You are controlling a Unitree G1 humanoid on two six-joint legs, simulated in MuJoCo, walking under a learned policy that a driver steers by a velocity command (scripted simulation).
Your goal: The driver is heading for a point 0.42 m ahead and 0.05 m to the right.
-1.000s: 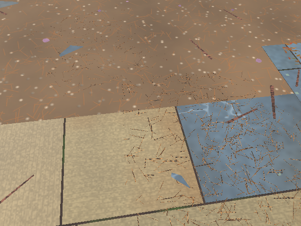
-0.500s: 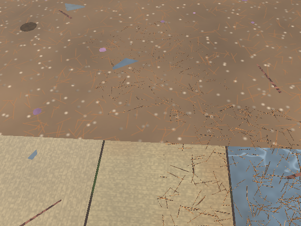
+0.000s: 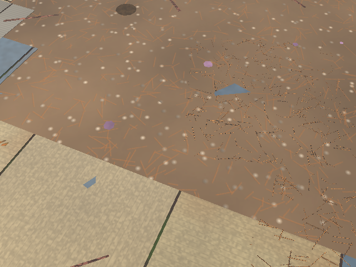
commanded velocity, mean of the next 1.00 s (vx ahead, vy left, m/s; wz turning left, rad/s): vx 0.08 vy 0.00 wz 0.17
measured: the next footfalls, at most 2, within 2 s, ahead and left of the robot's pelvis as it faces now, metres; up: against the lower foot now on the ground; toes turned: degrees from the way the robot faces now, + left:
right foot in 0.36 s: +0.28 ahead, -0.10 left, +0.00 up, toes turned +7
left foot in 0.68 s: +0.16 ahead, +0.10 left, +0.00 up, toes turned +5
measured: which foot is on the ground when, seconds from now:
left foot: down 0.00-0.36, up 0.38-0.66, down 0.68-1.00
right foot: up 0.00-0.34, down 0.36-1.00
